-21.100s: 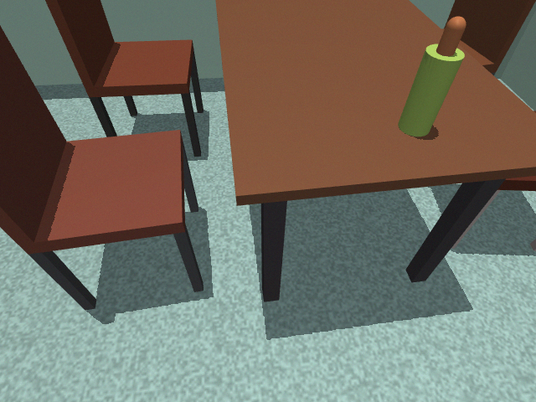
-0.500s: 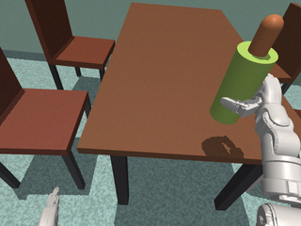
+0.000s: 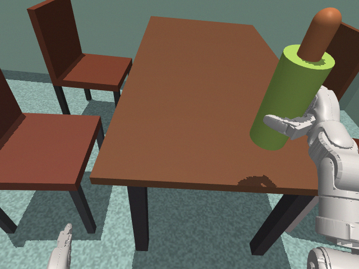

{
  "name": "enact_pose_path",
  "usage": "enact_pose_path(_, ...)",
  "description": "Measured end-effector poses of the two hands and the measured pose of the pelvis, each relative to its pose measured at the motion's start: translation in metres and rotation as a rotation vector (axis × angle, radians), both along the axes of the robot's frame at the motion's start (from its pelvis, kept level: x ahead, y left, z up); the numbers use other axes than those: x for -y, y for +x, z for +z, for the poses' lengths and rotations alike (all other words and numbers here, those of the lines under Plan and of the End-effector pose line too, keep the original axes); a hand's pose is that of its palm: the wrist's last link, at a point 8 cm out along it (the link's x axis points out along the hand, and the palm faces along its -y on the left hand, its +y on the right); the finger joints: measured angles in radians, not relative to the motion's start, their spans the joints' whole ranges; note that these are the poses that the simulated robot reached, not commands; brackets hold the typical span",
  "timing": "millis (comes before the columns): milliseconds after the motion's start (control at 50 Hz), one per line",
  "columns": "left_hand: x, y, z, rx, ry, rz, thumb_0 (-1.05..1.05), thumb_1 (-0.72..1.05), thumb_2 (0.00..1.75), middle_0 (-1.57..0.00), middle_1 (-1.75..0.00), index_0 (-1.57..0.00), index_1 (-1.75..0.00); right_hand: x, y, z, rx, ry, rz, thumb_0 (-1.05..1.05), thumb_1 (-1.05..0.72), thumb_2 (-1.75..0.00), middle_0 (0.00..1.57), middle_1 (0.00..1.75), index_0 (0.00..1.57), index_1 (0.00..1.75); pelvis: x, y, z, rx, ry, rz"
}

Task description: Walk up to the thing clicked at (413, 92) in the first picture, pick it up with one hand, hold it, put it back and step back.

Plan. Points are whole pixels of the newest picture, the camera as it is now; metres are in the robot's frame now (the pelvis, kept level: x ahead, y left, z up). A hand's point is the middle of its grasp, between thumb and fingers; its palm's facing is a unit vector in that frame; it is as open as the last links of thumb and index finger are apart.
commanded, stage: lift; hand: right
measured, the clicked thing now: (292, 88) +0.35 -0.17 +0.29
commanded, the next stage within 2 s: hold in 0.08 s
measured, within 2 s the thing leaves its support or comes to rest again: neither
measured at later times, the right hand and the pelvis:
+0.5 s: hand (290, 100) +0.35 -0.17 +0.27, palm faces +0.14 +0.99 -0.03, open 11.0 cm; pelvis +0.00 +0.00 +0.00, yaw +0 degrees
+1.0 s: hand (291, 98) +0.34 -0.17 +0.27, palm faces +0.14 +0.99 -0.03, open 11.0 cm; pelvis +0.00 +0.00 +0.00, yaw -1 degrees
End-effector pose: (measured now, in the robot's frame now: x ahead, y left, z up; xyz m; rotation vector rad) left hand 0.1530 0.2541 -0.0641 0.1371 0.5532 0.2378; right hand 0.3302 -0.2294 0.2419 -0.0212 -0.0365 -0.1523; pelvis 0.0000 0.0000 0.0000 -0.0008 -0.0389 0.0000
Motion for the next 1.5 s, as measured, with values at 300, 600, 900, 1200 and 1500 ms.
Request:
enact_pose_path(300,-0.001,0.003,0.0,0.026,0.006,-0.002,-0.01,-0.53,0.05,-0.04,-0.05,-0.05,-0.05,-0.004,-0.01,0.015,0.012,-0.007,0.007,-0.02,0.61,-1.09,0.69,1.08,0.73,1.11,0.0,0.0,0.0,0.004,0.0,-0.004)
enact_pose_path(600,-0.006,0.012,-0.003,0.028,-0.004,0.001,-0.01,-0.53,0.05,-0.04,-0.05,-0.05,-0.05,-0.007,-0.014,0.027,0.017,-0.013,0.019,-0.02,0.61,-1.09,0.69,1.08,0.73,1.11,-0.002,0.004,0.0,0.003,-0.001,-0.009)
enact_pose_path(900,-0.011,0.015,0.001,0.047,0.008,0.005,-0.01,-0.53,0.05,-0.05,-0.05,-0.05,-0.05,-0.011,-0.014,0.032,0.006,-0.006,0.017,-0.02,0.61,-1.09,0.69,1.08,0.73,1.11,-0.004,0.004,0.0,0.006,-0.002,-0.012)
enact_pose_path(1200,-0.005,0.013,-0.001,0.041,-0.006,-0.003,-0.01,-0.53,0.05,-0.04,-0.05,-0.05,-0.05,-0.005,-0.023,0.027,0.0,-0.011,0.012,-0.02,0.61,-1.09,0.69,1.08,0.73,1.11,-0.003,0.003,0.0,0.012,-0.001,-0.014)
enact_pose_path(1500,-0.006,0.004,-0.002,0.04,-0.001,0.01,-0.01,-0.53,0.05,-0.05,-0.05,-0.05,-0.05,-0.004,-0.025,0.028,0.008,-0.014,0.013,-0.02,0.61,-1.09,0.69,1.08,0.73,1.11,-0.001,-0.002,0.0,0.017,0.001,-0.009)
